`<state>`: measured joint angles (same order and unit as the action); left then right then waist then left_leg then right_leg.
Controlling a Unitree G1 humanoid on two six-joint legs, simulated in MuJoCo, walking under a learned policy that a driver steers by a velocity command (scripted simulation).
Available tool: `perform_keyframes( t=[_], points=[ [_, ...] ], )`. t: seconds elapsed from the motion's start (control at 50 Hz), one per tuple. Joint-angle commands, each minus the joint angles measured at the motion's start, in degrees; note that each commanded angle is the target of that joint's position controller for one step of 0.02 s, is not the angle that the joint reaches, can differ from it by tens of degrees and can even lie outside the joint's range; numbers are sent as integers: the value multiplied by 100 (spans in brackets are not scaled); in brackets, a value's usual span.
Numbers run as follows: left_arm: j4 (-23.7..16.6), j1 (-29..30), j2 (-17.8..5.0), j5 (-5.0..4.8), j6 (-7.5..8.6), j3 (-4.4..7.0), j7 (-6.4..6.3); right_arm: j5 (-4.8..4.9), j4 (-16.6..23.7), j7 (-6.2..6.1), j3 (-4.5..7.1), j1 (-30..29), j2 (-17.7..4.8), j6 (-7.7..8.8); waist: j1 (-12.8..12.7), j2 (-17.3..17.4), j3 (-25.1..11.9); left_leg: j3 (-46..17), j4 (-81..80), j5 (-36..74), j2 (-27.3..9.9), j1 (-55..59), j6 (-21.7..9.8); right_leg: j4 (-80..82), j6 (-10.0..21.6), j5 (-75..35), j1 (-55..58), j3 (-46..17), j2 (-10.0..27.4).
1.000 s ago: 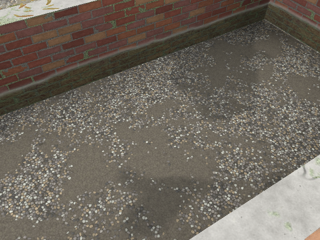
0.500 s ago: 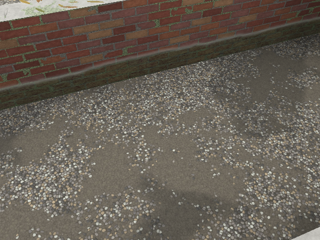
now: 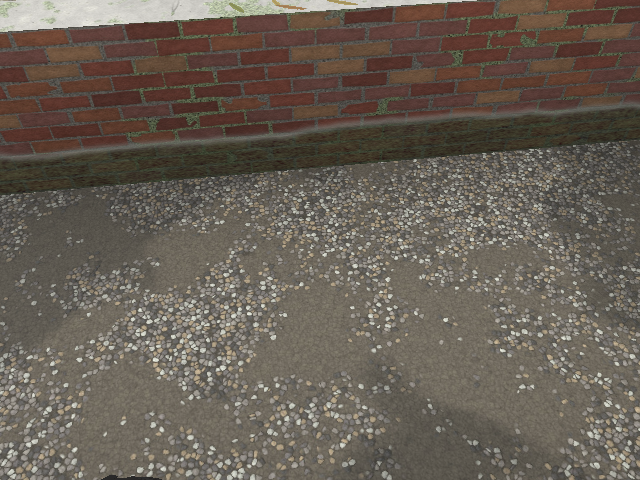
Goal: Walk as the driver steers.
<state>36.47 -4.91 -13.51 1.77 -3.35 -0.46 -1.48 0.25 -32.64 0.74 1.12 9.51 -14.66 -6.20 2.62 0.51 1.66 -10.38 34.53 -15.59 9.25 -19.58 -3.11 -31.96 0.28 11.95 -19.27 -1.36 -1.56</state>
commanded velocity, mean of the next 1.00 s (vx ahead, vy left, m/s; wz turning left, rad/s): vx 0.17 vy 0.00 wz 0.40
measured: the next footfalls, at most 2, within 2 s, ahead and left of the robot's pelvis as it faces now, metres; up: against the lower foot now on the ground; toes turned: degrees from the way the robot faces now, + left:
left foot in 0.26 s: +0.02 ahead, +0.10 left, +0.00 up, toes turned +18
right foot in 0.66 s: +0.02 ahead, -0.12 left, +0.00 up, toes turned +23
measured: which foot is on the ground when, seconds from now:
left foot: down 0.00-0.00, up 0.02-0.24, down 0.26-1.00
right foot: down 0.00-0.26, up 0.28-0.64, down 0.66-1.00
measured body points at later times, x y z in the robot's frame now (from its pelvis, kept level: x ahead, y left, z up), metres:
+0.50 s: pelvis -0.04 +0.00 +0.01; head -0.01 +0.04 +0.46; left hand +0.06 +0.32 -0.09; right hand +0.16 -0.21 -0.07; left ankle -0.01 +0.10 -0.73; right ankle +0.00 -0.15 -0.63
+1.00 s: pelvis +0.00 -0.01 +0.00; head -0.01 -0.01 +0.45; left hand +0.01 +0.26 -0.12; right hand +0.26 -0.14 -0.08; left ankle -0.02 +0.09 -0.73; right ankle -0.01 -0.13 -0.73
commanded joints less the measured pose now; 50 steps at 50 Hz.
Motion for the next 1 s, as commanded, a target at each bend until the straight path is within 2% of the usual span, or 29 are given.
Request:
perform_keyframes(
  t=[0.02, 0.06, 0.12, 0.2, 0.24, 0.26, 0.28, 0.3, 0.32, 0.34, 0.36, 0.38, 0.44, 0.5, 0.56, 0.58, 0.6, 0.64, 0.66, 0.68, 0.7, 0.72, 0.74, 0.8, 0.86, 0.88, 0.92, 0.94, 1.0],
  points=[
    [-481, -227, -811, 103, 129, 176, -42, -4, 719, 31, 161, -857, -536, 157, -532, -1226, -617, 155, 999, -1521, -179, -1417, 287, 1445, 986, -292, 1503, -1932, 1914],
    [-522, -30, -746, -1, 219, 148, -45, -30, 587, 74, 255, -708, -732, 168, -230, -697, -516, 313, 1850, -1188, -411, -1017, 496, 1450, 1250, -1204, 813, -1647, 1890],
    [-509, 53, -751, 15, 288, 160, 11, -72, 430, 88, 251, -394, -711, 40, 25, -743, -623, 560, 2166, -1070, -519, -790, 594, 1211, 1118, -1766, 672, -829, 1521],
    [-462, -5, -816, 84, 170, 222, 105, -63, 429, 126, 140, -442, -556, -98, -10, -895, -645, 924, 956, -1078, -580, -147, 398, 1001, 934, -772, 446, -302, 1336],
    [-491, 142, -865, 4, 35, 275, 110, -60, 350, 139, 108, -181, -499, -28, 132, -729, -703, 1096, -198, -328, -488, 676, 191, 773, 618, 623, 76, -136, 1174],
    [-488, 87, -873, -39, -45, 307, 127, -138, 277, 121, 90, 73, -538, 37, 125, -375, -584, 638, -806, -382, -630, 1087, 31, 464, 318, 1516, -394, 60, 981],
    [-809, 336, -531, -135, -108, 204, 164, -137, 393, 79, 227, 120, -1102, 79, 193, 1387, -420, -1469, -1704, -834, -1809, 1230, -414, -921, -219, 2095, -1525, 829, 237],
    [-1015, 900, -847, -82, -144, 279, 139, -16, 451, 54, 443, 155, -1614, 124, 461, 1699, 6, -2767, -2062, -477, -2385, 712, -806, -1693, -276, 2252, -2300, 364, -170],
    [-931, 885, -1002, -118, -141, 363, 147, -69, 420, -47, 430, 170, -1527, 161, 303, 1286, -76, -2673, -1987, -53, -2436, 797, -1011, -2527, -320, 2019, -2379, -67, -115],
    [-734, 464, -1120, -335, 21, 489, 3, -270, 457, -161, 283, 329, -1430, 254, -45, 898, 4, -2707, -1813, -235, -2383, 543, -1323, -3737, -189, 1899, -2393, -542, -88],
    [-521, 73, -1167, -236, 70, 529, -83, -183, 508, -263, 261, 16, -1345, 282, -253, 629, -147, -2260, -1759, -172, -2226, 465, -1194, -4244, -152, 1523, -2416, -568, -69],
    [-420, -241, -994, -138, 106, 509, -104, -112, 605, -245, 184, -215, -1148, 295, -398, 590, -227, -1996, -1648, -140, -2000, 273, -1068, -4443, -118, 1320, -2305, -531, -54],
    [-416, -274, -829, -53, 50, 478, -184, -9, 748, -199, 97, -326, -965, 251, -449, 401, -518, -1650, -1578, 468, -1699, -14, -984, -4495, -271, 868, -1641, -302, -228],
    [-531, 45, -578, -73, 15, 344, -133, 64, 630, -253, 104, 72, -901, 187, -226, 543, -683, -1598, -1305, 412, -1557, 856, -822, -2943, -328, 779, -1639, -307, -172],
    [-454, 99, -498, -128, 80, 250, 59, -8, 580, -275, 138, 337, -904, 105, 30, 971, -810, -1788, -1288, -38, -1587, 1003, -801, -1480, -200, 1353, -919, -296, -86],
    [-345, 7, -644, -169, -123, 267, 117, -235, 342, -100, 260, 242, -981, 161, 25, 1009, -909, -1438, -1389, 104, -1371, 815, -675, -851, -252, 1684, -535, 85, -315],
    [-330, -90, -553, -162, -231, 232, 121, -193, 274, 3, 271, 374, -979, 218, 100, 1226, -971, -1606, -1568, -585, -1292, 643, -638, -538, -199, 1472, -56, 227, -350],
    [-162, -574, -344, -131, -296, 175, 112, -24, 146, 52, 237, 268, -801, 237, -179, 1106, -863, -1780, -1800, -1836, -1189, 60, -460, 622, -17, 683, 909, 386, -316],
    [-133, -727, -300, -75, -247, 148, 97, 41, 62, 5, 220, 315, -677, 259, -267, 862, -837, -1713, -1664, -2049, -1070, -468, -247, 857, 131, 693, 1570, 146, -69],
    [-194, -1050, -428, 23, -149, 125, 81, 141, 63, -54, 190, 224, -443, 289, -466, 25, -952, -1292, -583, -2051, -759, -1174, 16, 1207, 363, 1387, 2248, -1017, 915],
    [-162, -1087, -1023, 23, -51, 251, 87, 223, 294, -67, 163, -385, -351, 309, -689, -1104, -501, -343, 28, -1377, -17, -1860, 113, 1796, 553, 2377, 1710, -2241, 1514],
    [-169, -864, -1080, -12, 52, 285, 54, 63, 331, -102, 181, -732, -515, 366, -639, -723, -16, -571, 77, -835, -189, -1776, 172, 1980, 611, 2312, 1095, -2500, 1647],
    [-212, -517, -990, -67, 134, 245, 33, 31, 265, -92, 184, -692, -487, 413, -388, -641, 21, -399, 42, -434, -323, -1463, 219, 1960, 620, 2096, 898, -2295, 1504],
    [-272, -341, -665, -183, 227, 157, 90, -85, 21, -65, 126, -465, -408, 473, -261, -913, -238, 406, 397, 45, -480, -575, 295, 1728, 692, 1179, 641, -1615, 1015],
    [-259, -465, -510, -203, 191, 140, 162, -103, 70, -63, -8, -525, -185, 467, -248, -914, -178, 778, -10, 100, -599, -61, 271, 1296, 692, 351, 489, -1268, 851],
    [-239, -604, -548, -191, 153, 176, 183, -75, 75, -128, -47, -484, -138, 457, -233, -892, -143, 898, -296, 139, -598, 161, 241, 1030, 669, 162, 442, -1157, 790],
    [-255, -701, -457, -169, 39, 163, 122, -166, 86, -266, -133, -356, -48, 443, -225, -692, -244, 713, -457, 388, -700, 843, 117, 621, 608, -523, 269, -1089, 673],
    [-336, -799, -288, -212, 35, 106, 105, -87, 43, -292, -56, -483, -257, 457, -339, -120, -347, 506, -199, 497, -728, 917, 36, 597, 425, -171, 123, -746, 353],
    [-419, -683, -298, -103, 87, 72, 87, -52, 64, -284, -69, -401, -347, 428, -168, 432, -355, -68, -429, 834, -1138, 878, -287, -234, 176, 222, 125, -46, -35]
  ],
)
Velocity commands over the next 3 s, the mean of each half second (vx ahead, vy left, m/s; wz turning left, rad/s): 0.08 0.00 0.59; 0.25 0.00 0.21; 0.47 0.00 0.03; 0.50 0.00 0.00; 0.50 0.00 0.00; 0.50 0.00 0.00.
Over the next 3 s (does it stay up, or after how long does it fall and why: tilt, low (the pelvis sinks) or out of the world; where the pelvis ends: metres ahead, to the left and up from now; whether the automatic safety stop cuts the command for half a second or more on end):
stays up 0.01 -0.02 -0.01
